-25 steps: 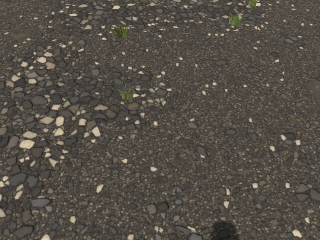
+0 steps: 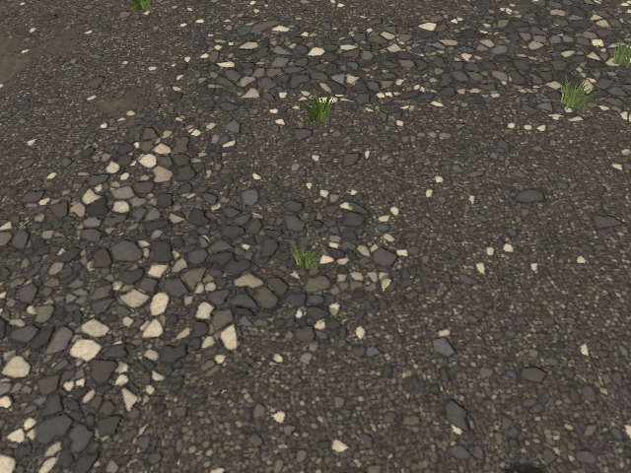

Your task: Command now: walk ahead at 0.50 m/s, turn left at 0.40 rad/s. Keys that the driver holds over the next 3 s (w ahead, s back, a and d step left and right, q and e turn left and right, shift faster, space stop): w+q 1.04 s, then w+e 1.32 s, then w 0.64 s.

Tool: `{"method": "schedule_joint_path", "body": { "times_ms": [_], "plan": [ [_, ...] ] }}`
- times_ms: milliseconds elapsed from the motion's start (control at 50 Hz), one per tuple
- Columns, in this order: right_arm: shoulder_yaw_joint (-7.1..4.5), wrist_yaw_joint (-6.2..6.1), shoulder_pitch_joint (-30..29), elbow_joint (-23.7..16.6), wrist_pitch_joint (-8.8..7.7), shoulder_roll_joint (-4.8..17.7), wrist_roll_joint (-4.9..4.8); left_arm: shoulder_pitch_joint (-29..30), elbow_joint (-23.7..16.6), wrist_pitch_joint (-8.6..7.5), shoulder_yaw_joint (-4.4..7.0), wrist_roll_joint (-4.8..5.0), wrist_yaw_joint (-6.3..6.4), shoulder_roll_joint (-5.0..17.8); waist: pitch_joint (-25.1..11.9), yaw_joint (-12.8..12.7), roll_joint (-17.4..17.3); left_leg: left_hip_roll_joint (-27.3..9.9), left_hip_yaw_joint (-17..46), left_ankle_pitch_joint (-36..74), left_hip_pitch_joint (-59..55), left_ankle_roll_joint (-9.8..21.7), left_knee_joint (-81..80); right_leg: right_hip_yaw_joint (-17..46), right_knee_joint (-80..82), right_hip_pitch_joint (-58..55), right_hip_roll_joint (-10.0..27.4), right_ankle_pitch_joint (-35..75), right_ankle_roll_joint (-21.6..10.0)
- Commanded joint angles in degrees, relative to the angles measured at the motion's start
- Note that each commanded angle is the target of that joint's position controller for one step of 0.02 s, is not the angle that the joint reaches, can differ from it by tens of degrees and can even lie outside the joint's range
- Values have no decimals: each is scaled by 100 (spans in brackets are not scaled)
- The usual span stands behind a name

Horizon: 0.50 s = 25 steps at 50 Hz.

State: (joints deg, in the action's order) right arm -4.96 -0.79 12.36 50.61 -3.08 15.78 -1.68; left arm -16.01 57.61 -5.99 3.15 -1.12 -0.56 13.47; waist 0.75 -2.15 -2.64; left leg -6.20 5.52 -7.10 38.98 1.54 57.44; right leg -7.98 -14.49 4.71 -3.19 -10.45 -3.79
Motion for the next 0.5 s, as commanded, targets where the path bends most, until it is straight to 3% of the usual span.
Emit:
{"method": "schedule_joint_path", "body": {
  "times_ms": [20,80,160,220,260,280,300,320,340,360,380,420,460,500],
  "plan": [
    [-27,64,-27,-320,-40,175,29,379,-370,-83,131,3,100,823,199,161,552,-71,21,960,43,-21,-798,436,825,229,1535,1756,-558],
    [63,180,-678,-583,-50,49,51,93,-308,-38,138,54,158,920,380,-82,451,-20,-375,1325,10,28,-1564,119,874,-58,1585,1850,-478],
    [121,345,-1270,-1005,-38,17,38,-324,-191,158,182,128,182,1040,533,-242,381,91,-681,793,450,172,-2061,-101,417,-1112,1902,2621,-456],
    [32,454,-1107,-1196,-10,224,29,-164,-310,296,244,158,235,1250,210,57,675,511,-1151,-17,-297,429,-2136,-352,-469,-1384,1971,4924,-307],
    [-175,449,-58,-1036,23,618,11,9,-419,380,284,163,286,1380,-408,688,829,919,-1315,-281,-1766,724,-2282,-455,-2043,-1103,1868,5925,-161],
    [-371,354,887,-819,42,993,14,115,-509,363,265,178,293,1357,-871,1187,555,874,-879,64,-3360,984,-2758,-502,-3474,-157,1609,4921,54],
    [-507,231,1246,-731,65,1612,22,-325,-753,231,54,-14,201,629,-1427,825,-830,-577,1653,101,-5522,1787,-2779,-392,-5612,2262,758,336,377],
    [-415,247,1246,-890,-10,1515,67,-241,-932,-56,-32,102,77,574,-2212,725,-871,-1450,4269,-432,-6424,2570,-3783,918,-6746,3596,-54,-2418,421],
    [-296,251,1154,-880,-59,1108,127,501,-1105,-238,92,325,-7,981,-1676,957,-361,-1214,3529,-313,-6096,2156,-3988,1403,-6798,4159,336,-1998,260],
    [-238,246,786,-922,-104,894,101,701,-1200,-315,80,375,-23,973,-1017,753,-37,-977,2653,50,-5244,1899,-4017,1344,-6312,4156,601,-1458,161],
    [-187,250,369,-1016,-120,746,82,672,-1120,-308,102,268,17,930,-610,463,380,-714,2033,567,-4342,1700,-4092,1290,-5759,3809,818,-1158,201],
    [-103,214,2,-1171,-120,571,142,471,-1092,-136,183,141,39,986,-360,125,244,-410,1489,1089,-3269,1561,-4342,1276,-5146,3074,1013,-852,353],
    [-134,156,48,-1188,-137,724,112,468,-1169,-7,171,53,62,827,-295,47,152,-283,1197,1443,-2771,1593,-4476,1142,-4630,2890,979,-598,573],
    [-183,71,219,-1169,-132,898,103,879,-1342,41,140,17,99,729,-165,142,69,-135,956,1464,-2517,1523,-4526,1065,-3863,2962,878,1,745]
  ]
}}
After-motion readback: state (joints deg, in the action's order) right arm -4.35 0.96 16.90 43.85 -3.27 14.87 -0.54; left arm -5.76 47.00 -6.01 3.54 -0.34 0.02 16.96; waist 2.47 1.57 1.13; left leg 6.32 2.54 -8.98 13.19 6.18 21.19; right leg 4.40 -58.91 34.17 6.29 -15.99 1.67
